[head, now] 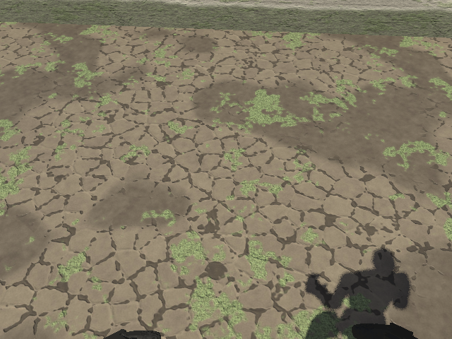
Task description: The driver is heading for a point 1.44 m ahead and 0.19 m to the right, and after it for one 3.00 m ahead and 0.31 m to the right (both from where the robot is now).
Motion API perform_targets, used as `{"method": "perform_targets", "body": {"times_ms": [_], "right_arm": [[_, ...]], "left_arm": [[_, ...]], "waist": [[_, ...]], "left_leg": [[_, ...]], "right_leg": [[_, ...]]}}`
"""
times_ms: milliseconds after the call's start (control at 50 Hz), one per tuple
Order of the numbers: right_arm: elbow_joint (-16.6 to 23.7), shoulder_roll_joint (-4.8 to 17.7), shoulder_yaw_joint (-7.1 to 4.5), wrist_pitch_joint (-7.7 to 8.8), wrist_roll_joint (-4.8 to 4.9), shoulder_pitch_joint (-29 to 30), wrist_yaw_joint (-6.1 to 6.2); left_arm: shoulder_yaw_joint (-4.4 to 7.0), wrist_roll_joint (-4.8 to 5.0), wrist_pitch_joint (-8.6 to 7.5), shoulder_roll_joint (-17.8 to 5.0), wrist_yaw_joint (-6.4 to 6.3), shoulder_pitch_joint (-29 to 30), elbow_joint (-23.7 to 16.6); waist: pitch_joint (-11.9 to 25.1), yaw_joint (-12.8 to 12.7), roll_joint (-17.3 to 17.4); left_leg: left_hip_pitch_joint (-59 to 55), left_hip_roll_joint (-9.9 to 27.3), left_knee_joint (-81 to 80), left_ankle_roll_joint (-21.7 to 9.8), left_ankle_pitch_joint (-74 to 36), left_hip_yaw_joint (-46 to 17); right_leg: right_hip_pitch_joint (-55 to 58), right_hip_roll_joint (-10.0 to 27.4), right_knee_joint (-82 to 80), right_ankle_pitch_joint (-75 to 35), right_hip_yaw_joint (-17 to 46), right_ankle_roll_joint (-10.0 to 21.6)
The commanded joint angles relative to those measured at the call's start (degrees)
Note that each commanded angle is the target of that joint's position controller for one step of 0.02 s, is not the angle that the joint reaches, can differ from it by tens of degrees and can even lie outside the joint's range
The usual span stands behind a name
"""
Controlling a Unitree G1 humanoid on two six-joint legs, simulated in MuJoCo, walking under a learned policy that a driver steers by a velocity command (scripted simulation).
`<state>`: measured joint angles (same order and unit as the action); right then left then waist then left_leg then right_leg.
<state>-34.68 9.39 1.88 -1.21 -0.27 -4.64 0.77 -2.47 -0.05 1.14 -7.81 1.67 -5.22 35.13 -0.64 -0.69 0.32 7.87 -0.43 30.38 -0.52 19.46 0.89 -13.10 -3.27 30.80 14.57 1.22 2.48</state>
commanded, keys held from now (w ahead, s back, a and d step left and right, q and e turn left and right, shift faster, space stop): shift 1.00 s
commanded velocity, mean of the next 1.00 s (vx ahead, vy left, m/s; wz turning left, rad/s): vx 0.11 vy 0.00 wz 0.00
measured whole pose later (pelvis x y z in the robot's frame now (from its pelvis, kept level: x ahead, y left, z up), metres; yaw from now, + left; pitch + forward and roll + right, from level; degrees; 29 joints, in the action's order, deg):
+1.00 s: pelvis +0.04 +0.01 +0.01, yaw +0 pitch +1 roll -1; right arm -42.2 13.9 4.1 -4.4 -2.9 -19.4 1.4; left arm -3.7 -1.9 2.8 -12.7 0.5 -16.3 38.5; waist 1.7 0.8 0.5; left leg 4.0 -0.7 19.6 -1.4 16.5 -0.1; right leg -9.4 -3.3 20.6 12.0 2.3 2.1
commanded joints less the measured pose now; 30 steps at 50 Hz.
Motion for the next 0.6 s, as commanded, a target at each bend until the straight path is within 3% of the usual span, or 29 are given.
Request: {"method": "perform_targets", "body": {"times_ms": [20,40,100,180,260,540,560,600], "right_arm": [[3.49,4.44,-0.99,0.41,-0.19,2.86,0.15],[3.64,2.60,-0.27,0.32,-0.01,3.62,-0.04],[1.64,4.37,-0.75,0.32,0.14,1.70,0.07],[0.02,4.88,-0.89,-0.40,0.19,-0.40,0.35],[-1.10,4.79,-0.74,-1.03,-0.20,-1.91,0.63],[-0.14,6.42,-1.45,-3.56,-0.91,-2.83,1.31],[-1.01,5.97,0.12,-3.87,-4.08,-9.23,1.41],[-1.07,7.13,-0.03,-3.79,-3.63,-8.60,1.22]], "left_arm": [[0.69,-0.19,-1.27,-3.13,-0.19,4.15,-4.61],[0.36,-0.66,-1.21,-2.53,-0.30,3.61,-4.28],[0.81,-0.69,-1.21,-3.56,-0.49,1.37,-2.94],[0.99,-0.06,-1.76,-4.12,-0.66,-0.76,-1.70],[1.04,-0.23,-1.18,-4.51,-0.80,-1.56,-1.22],[1.71,-0.88,0.75,-6.86,-1.81,-2.27,-2.50],[0.87,-2.62,1.31,-8.52,-1.38,-6.10,-2.45],[0.92,-1.86,1.52,-8.65,-0.85,-4.09,-2.94]], "waist": [[0.29,0.62,-0.12],[0.87,0.69,-0.20],[2.12,0.62,0.03],[3.93,0.73,-0.40],[4.86,0.75,-0.14],[5.93,0.73,-0.27],[9.28,1.75,-1.04],[4.52,1.96,-1.56]], "left_leg": [[4.49,3.73,-10.14,0.82,-1.46,-5.85],[2.27,4.19,-11.39,0.84,-4.80,-6.55],[-0.45,4.37,-12.08,0.58,-10.12,-6.75],[-1.96,4.47,-11.96,0.56,-13.54,-6.44],[-2.57,4.49,-11.38,0.08,-17.11,-5.74],[0.75,3.35,-4.15,-0.60,-18.91,-3.79],[-1.36,4.11,-4.31,-3.26,-17.52,-5.56],[0.58,4.39,-5.63,-3.25,-15.21,-5.53]], "right_leg": [[1.87,4.96,-8.86,-3.36,7.73,0.35],[1.76,5.58,-10.00,-5.57,7.78,-0.04],[4.23,5.84,-10.61,-10.88,7.87,0.35],[6.04,5.97,-10.28,-15.32,7.47,0.66],[6.90,6.10,-9.63,-19.29,7.28,1.12],[3.75,5.60,-3.76,-22.85,6.18,3.33],[5.44,7.33,-6.97,-22.90,10.49,7.21],[3.88,7.92,-9.03,-21.89,11.19,8.14]]}}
